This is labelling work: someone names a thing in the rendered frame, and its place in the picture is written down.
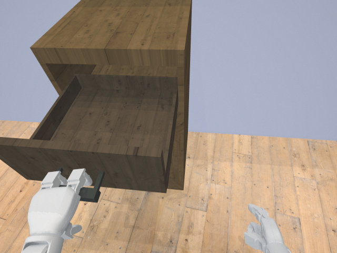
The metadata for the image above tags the right robot forearm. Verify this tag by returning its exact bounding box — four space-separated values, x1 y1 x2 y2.
265 242 291 253

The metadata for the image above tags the handle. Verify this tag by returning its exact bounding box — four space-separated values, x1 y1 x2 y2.
56 168 105 203

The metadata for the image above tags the drawer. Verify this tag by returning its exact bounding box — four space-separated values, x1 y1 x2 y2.
0 74 179 193

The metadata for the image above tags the right robot hand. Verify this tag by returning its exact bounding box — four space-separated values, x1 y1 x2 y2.
244 204 285 253

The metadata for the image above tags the cabinet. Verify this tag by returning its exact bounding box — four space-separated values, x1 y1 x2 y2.
30 0 192 190

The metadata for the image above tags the left robot hand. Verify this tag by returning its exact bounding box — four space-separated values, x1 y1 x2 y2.
28 168 93 239

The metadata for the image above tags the left robot forearm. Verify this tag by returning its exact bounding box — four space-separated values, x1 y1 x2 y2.
21 233 64 253

